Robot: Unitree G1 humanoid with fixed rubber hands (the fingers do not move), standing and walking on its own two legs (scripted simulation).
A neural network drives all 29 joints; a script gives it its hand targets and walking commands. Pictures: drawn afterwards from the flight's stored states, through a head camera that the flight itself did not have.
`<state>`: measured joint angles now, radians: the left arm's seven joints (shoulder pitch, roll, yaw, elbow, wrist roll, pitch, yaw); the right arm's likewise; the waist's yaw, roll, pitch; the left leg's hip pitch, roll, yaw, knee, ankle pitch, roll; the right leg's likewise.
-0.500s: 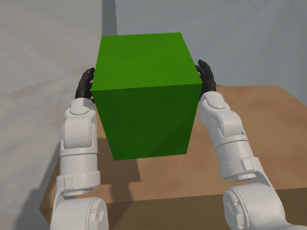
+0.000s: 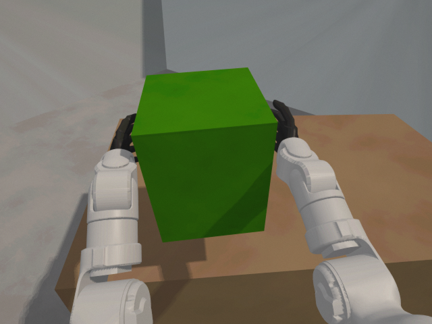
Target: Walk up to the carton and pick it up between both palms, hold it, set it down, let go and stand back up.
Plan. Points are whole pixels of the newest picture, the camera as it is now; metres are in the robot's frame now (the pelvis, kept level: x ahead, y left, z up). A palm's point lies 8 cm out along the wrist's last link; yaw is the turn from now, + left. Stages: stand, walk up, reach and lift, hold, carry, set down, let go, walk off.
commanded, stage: hold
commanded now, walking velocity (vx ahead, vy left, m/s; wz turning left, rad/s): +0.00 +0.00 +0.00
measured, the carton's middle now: (205, 153) +0.40 +0.03 +0.17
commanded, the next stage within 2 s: none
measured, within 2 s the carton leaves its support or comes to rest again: neither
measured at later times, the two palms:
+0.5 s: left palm (121, 156) +0.35 +0.17 +0.20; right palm (286, 145) +0.36 -0.12 +0.21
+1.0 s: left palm (116, 138) +0.35 +0.17 +0.24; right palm (289, 126) +0.36 -0.12 +0.25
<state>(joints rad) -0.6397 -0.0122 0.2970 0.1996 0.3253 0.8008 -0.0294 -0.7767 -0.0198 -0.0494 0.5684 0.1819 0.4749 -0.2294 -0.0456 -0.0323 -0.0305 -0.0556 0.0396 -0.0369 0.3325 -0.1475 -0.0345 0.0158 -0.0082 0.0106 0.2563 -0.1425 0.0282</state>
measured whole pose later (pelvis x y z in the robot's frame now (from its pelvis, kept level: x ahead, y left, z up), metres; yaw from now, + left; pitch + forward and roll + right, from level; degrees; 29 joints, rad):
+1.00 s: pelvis +0.00 +0.00 +0.00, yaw +0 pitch -7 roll -1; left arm -0.63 -0.01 0.28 0.08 0.31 0.74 -0.01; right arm -0.75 -0.02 -0.04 0.44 0.19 0.40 -0.24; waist -0.05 -0.03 -0.05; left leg -0.05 0.04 -0.04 0.33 -0.15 -0.03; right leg 0.02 -0.01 0.01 0.25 -0.14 0.03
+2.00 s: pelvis +0.00 +0.00 +0.00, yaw +0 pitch -8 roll -1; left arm -0.65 -0.01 0.30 0.22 0.34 0.80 -0.04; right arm -0.78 -0.02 -0.04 0.58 0.16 0.46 -0.23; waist -0.05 -0.03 0.01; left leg -0.04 0.04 -0.04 0.33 -0.14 -0.03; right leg 0.03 -0.01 0.01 0.25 -0.14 0.03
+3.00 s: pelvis +0.00 +0.00 +0.00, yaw +0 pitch -8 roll -1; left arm -0.63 -0.02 0.29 0.11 0.32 0.75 -0.02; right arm -0.76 -0.02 -0.03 0.48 0.17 0.39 -0.24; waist -0.05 -0.03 -0.04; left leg -0.04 0.04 -0.04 0.33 -0.15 -0.03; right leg 0.04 -0.01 0.01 0.25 -0.14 0.03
